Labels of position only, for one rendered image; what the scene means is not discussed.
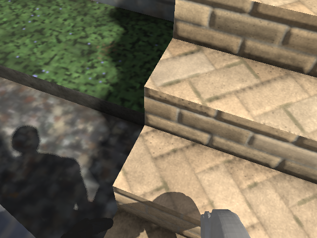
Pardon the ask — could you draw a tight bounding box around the robot left hand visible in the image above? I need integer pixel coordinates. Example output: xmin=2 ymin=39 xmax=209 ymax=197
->
xmin=60 ymin=217 xmax=114 ymax=238

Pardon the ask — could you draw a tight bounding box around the right robot thigh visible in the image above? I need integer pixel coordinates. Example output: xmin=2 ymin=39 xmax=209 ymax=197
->
xmin=200 ymin=209 xmax=251 ymax=238

